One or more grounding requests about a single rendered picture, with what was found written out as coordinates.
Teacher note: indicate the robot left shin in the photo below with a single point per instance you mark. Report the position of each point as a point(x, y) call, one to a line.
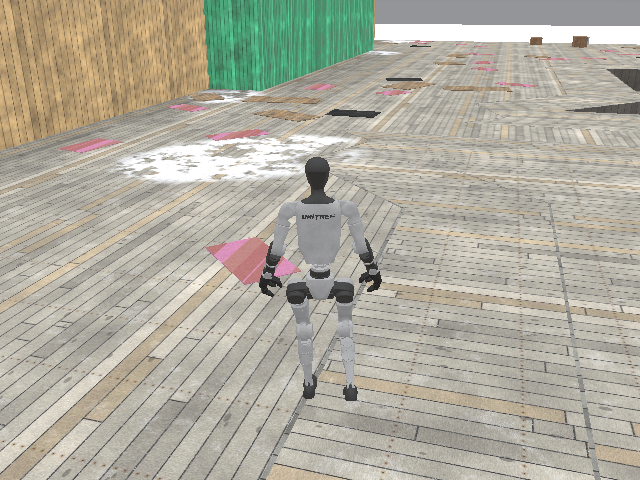
point(305, 351)

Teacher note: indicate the humanoid robot torso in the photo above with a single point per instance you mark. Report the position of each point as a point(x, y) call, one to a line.
point(319, 232)

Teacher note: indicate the robot left upper arm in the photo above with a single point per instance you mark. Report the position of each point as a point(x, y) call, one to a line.
point(287, 211)

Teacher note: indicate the left robot forearm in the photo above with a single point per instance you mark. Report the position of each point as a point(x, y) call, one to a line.
point(270, 264)

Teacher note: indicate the left robot hand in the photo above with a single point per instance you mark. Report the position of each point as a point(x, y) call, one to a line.
point(271, 282)

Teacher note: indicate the robot right upper arm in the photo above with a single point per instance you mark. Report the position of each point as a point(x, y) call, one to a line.
point(349, 209)

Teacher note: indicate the right robot hand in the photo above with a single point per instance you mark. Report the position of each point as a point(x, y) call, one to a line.
point(367, 277)

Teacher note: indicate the right robot forearm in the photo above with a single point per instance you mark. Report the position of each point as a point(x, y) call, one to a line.
point(369, 260)

